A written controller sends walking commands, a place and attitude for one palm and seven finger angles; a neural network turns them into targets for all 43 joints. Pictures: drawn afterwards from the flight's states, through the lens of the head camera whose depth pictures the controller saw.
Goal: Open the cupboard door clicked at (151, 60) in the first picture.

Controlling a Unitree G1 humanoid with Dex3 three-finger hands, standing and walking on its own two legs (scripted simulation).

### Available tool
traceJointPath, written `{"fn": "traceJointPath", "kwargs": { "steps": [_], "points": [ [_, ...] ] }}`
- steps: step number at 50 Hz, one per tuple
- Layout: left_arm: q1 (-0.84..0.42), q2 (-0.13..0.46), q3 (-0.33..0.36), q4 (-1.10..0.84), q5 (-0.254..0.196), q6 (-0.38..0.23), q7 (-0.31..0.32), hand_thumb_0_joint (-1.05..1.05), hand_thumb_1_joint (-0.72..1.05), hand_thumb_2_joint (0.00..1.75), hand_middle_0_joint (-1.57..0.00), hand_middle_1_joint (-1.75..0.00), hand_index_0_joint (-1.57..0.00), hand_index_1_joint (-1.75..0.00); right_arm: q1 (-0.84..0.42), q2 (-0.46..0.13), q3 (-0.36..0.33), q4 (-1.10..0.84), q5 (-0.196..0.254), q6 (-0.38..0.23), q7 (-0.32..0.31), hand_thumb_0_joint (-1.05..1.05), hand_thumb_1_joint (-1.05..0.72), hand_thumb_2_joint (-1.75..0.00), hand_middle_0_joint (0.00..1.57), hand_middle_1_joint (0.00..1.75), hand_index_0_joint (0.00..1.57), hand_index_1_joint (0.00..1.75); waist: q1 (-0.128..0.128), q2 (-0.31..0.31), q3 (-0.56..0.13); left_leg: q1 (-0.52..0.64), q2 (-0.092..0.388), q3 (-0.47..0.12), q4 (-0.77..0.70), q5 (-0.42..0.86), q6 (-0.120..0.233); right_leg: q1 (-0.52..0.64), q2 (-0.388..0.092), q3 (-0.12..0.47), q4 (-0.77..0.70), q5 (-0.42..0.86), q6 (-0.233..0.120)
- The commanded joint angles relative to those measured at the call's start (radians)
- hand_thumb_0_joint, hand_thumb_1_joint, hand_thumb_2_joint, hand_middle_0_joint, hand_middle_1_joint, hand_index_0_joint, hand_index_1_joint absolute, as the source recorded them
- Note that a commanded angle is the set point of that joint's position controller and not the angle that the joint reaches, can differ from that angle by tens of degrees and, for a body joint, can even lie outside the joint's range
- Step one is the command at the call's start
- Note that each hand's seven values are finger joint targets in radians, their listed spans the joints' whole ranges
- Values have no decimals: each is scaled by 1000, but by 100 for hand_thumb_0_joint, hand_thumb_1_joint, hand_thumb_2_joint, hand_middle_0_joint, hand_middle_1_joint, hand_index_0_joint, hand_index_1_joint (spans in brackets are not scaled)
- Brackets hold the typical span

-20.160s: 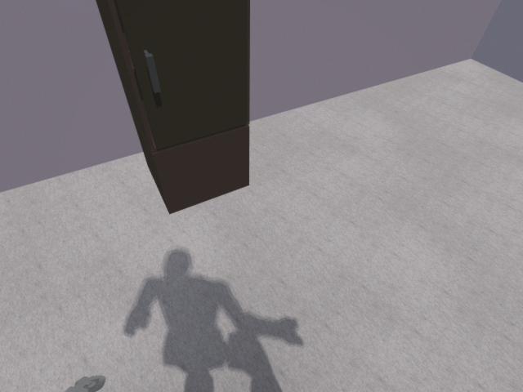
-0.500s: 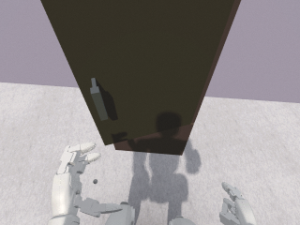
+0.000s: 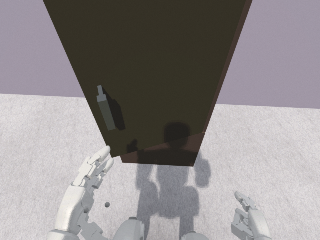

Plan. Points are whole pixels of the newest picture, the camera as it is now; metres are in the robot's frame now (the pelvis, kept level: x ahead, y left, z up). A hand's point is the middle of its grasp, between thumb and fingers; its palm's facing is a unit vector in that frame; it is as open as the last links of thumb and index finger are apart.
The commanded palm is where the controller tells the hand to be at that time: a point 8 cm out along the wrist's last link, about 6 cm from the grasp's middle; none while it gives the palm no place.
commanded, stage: slide the hand sideways off the handle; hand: left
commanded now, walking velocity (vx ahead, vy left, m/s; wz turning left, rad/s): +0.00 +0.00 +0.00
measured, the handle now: (106, 108) +0.43 +0.17 +0.07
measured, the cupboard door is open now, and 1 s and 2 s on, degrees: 21 21 21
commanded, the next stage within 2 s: draw the hand back to the body in 1.00 s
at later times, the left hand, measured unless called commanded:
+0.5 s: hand (63, 214) +0.18 +0.20 +0.06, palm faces +0.02 -1.00 -0.04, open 16.3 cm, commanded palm +0.15 +0.26 +0.06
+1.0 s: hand (35, 225) +0.16 +0.25 +0.05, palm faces +0.00 -1.00 -0.07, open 16.3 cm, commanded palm +0.13 +0.31 +0.06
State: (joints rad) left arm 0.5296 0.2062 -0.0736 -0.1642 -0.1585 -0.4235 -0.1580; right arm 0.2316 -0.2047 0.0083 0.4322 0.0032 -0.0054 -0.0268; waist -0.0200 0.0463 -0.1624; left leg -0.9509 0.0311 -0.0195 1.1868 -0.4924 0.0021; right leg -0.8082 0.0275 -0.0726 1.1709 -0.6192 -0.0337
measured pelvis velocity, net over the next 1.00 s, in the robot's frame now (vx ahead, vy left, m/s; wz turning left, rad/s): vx -0.02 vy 0.03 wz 0.00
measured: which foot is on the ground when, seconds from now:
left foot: down 0.00-1.00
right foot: down 0.00-1.00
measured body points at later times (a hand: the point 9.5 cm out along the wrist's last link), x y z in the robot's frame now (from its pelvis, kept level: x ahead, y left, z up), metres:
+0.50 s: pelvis -0.02 +0.02 +0.00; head +0.02 +0.03 +0.44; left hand +0.17 +0.26 +0.06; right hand +0.16 -0.21 -0.07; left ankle +0.05 +0.12 -0.64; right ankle -0.02 -0.10 -0.64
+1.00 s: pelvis -0.02 +0.03 -0.01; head +0.03 +0.05 +0.44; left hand +0.15 +0.30 +0.06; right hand +0.18 -0.20 -0.07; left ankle +0.05 +0.12 -0.64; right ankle -0.02 -0.10 -0.64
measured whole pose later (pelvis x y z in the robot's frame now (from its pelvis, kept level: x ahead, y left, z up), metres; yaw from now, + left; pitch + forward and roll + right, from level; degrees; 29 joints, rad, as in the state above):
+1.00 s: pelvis -0.02 +0.03 -0.01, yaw +0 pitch +15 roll -5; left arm 0.56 0.31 0.26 -0.11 -0.35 -0.39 -0.36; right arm 0.22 -0.21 0.01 0.49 0.04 -0.13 -0.06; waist 0.01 0.04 -0.18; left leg -1.02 0.02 -0.04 1.23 -0.47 0.04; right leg -0.84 0.03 -0.09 1.17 -0.58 0.00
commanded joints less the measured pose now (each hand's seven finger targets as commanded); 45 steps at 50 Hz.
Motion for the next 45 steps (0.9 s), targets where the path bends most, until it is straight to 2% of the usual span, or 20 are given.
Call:
{"fn": "traceJointPath", "kwargs": {
  "steps": [1,2,5,7,9,10,11,12,13,14,18,25,27,30,31,32,37,40,41,45],
  "points": [
    [66,15,169,-148,-88,-24,50,0,-50,30,-15,-30,-15,-30,-66,-106,-53,-187,14,-45,-16,0,-90,-90,20,30,20,30,34,-84,-156,192,-36,-7,-159,172,19,70,10,46,-232,306,19],
    [54,30,173,-166,-82,-32,56,0,-50,30,-15,-30,-15,-30,-68,-109,-53,-187,14,-49,-18,0,-90,-90,20,30,20,30,39,-61,-169,193,-36,-11,-159,176,21,70,11,44,-221,298,15],
    [48,29,101,-222,-53,-66,31,0,-50,30,-15,-30,-15,-30,-52,-114,-56,-187,11,-62,-18,0,-90,-90,20,30,20,30,10,-18,-166,210,-32,-15,-154,185,26,29,6,44,-205,316,17],
    [19,53,89,-241,-50,-89,0,0,-50,30,-15,-30,-15,-30,-44,-122,-57,-176,10,-71,-22,0,-90,-90,20,30,20,30,-11,-18,-159,199,-29,-25,-146,169,31,5,9,49,-204,288,17],
    [6,78,106,-228,-56,-100,-26,0,-50,30,-15,-30,-15,-30,-41,-127,-58,-170,11,-77,-28,0,-90,-90,20,30,20,30,-19,-18,-130,184,-28,-30,-141,132,30,-31,10,52,-212,236,17],
    [-3,102,134,-216,-59,-103,-33,0,-50,30,-15,-30,-15,-30,-43,-130,-58,-162,12,-79,-30,0,-90,-90,20,30,20,30,-15,-8,-117,175,-27,-33,-142,109,28,-45,12,52,-214,195,12],
    [8,95,140,-206,-68,-98,-39,0,-50,30,-15,-30,-15,-30,-46,-128,-56,-166,12,-81,-32,0,-90,-90,20,30,20,30,-10,-8,-112,169,-28,-32,-144,90,28,-50,14,52,-218,166,11],
    [-10,130,179,-202,-71,-93,-36,0,-50,30,-15,-30,-15,-30,-51,-131,-56,-163,14,-80,-35,0,-90,-90,20,30,20,30,-2,5,-106,164,-26,-38,-152,69,27,-55,18,46,-213,137,5],
    [-4,113,179,-202,-77,-87,-34,0,-50,30,-15,-30,-15,-30,-57,-128,-53,-167,15,-79,-35,0,-90,-90,20,30,20,30,9,29,-113,172,-28,-35,-163,48,24,-61,18,39,-209,114,4],
    [-9,117,194,-191,-85,-77,-29,0,-50,30,-15,-30,-15,-30,-58,-128,-52,-170,16,-79,-35,0,-90,-90,20,30,20,30,8,17,-106,168,-28,-39,-169,25,23,-64,19,36,-213,95,5],
    [11,135,264,-195,-112,-44,-13,0,-50,30,-15,-30,-15,-30,-63,-127,-52,-171,22,-78,-40,0,-90,-90,20,30,20,30,35,24,-165,192,-28,-43,-189,40,21,-25,27,24,-207,113,2],
    [-13,144,245,-181,-124,-29,-70,0,-50,30,-15,-30,-15,-30,-60,-136,-49,-148,28,-102,-47,0,-90,-90,20,30,20,30,1,23,-136,203,-25,-56,-193,47,23,-48,29,16,-218,130,7],
    [-20,152,254,-169,-131,-26,-89,0,-50,30,-15,-30,-15,-30,-62,-140,-47,-142,28,-112,-47,0,-90,-90,20,30,20,30,2,38,-125,199,-24,-67,-199,33,22,-61,33,13,-210,127,4],
    [15,181,311,-158,-147,-27,-104,0,-50,30,-15,-30,-15,-30,-67,-140,-53,-137,30,-123,-45,0,-90,-90,20,30,20,30,21,38,-139,206,-24,-69,-205,45,16,-56,33,7,-203,135,1],
    [21,172,308,-163,-151,-28,-107,0,-50,30,-15,-30,-15,-30,-67,-138,-53,-140,31,-125,-45,0,-90,-90,20,30,20,30,21,34,-133,212,-24,-69,-208,53,16,-55,34,2,-201,142,1],
    [22,192,337,-169,-157,-30,-106,0,-50,30,-15,-30,-15,-30,-72,-137,-54,-135,30,-130,-43,0,-90,-90,20,30,20,30,33,54,-158,214,-25,-72,-206,68,16,-41,36,3,-191,155,-3],
    [73,204,380,-178,-177,-38,-115,0,-50,30,-15,-30,-15,-30,-78,-132,-62,-128,34,-141,-40,0,-90,-90,20,30,20,30,43,61,-175,231,-23,-75,-206,112,12,-39,41,-2,-181,188,-4],
    [73,209,399,-161,-190,-45,-142,0,-50,30,-15,-30,-15,-30,-74,-136,-66,-117,37,-146,-40,0,-90,-90,20,30,20,30,34,51,-168,223,-23,-73,-198,117,9,-49,41,-5,-182,185,-2],
    [85,195,383,-158,-194,-45,-153,0,-50,30,-15,-30,-15,-30,-75,-136,-67,-119,39,-149,-40,0,-90,-90,20,30,20,30,29,56,-159,226,-25,-71,-194,128,11,-56,41,-4,-184,193,-1],
    [27,215,390,-155,-207,-40,-192,0,-50,30,-15,-30,-15,-30,-69,-148,-63,-109,39,-167,-42,0,-90,-90,20,30,20,30,14,73,-152,223,-24,-87,-195,83,10,-85,42,-3,-181,164,-1]
  ]
}}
